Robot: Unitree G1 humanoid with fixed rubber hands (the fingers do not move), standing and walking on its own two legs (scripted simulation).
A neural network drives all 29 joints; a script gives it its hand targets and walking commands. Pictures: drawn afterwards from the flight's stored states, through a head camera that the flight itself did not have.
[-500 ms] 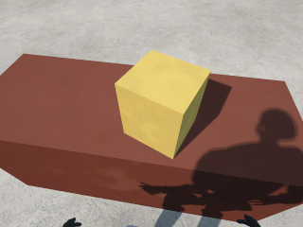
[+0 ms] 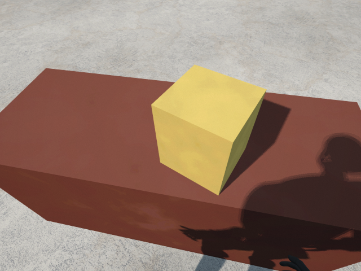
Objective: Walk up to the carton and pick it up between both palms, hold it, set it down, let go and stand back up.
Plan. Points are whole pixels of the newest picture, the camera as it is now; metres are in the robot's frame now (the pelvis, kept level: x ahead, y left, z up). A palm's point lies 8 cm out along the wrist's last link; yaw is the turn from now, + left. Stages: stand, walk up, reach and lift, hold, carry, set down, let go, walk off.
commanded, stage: walk up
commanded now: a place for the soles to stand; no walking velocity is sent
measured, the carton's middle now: (206, 130) +0.47 -0.04 +0.00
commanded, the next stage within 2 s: reach and lift in 0.50 s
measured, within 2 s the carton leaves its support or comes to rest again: neither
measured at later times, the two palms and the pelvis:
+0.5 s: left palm out of the picture +0.05 +0.28 -0.12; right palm out of the picture +0.10 -0.25 -0.11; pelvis +0.01 +0.01 +0.00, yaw -1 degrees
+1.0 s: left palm (97, 249) +0.18 +0.23 -0.10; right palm out of the picture +0.12 -0.25 -0.08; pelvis -0.02 -0.02 +0.00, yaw -11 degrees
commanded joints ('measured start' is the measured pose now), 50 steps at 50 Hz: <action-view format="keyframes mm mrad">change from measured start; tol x16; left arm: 1 4 182 64 -75 0 -9 7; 25 59 122 50 -47 -16 3 7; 26 -579 234 75 -317 -70 115 28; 36 -153 139 148 -235 20 331 -5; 50 -510 245 207 -241 -10 216 -72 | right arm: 1 14 -158 -47 -84 2 -33 -1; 25 0 -201 -55 -42 18 -27 -14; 26 -555 -74 -113 91 -107 -184 9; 33 -283 -175 -76 304 -17 -310 46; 50 -316 125 11 -89 -28 -202 -112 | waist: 1 -17 -41 10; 27 -64 84 -10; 33 -4 104 -237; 50 35 48 -109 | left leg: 1 -27 96 -63 -94 239 17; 6 -47 161 -272 -274 170 87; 19 -48 84 -35 -43 253 8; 25 -23 159 -243 -261 233 72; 26 -213 201 107 -104 53 -63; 27 -296 207 116 -132 -80 -80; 33 162 147 93 -19 618 -130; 42 -23 71 295 -167 122 -44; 50 -8 98 308 -134 81 -38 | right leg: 1 -22 -154 133 -137 72 -135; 6 25 3 100 -28 -29 -49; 20 15 -182 173 -150 144 -157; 29 -118 45 77 139 40 -55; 36 24 130 52 -101 245 -42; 50 60 38 199 -118 113 -15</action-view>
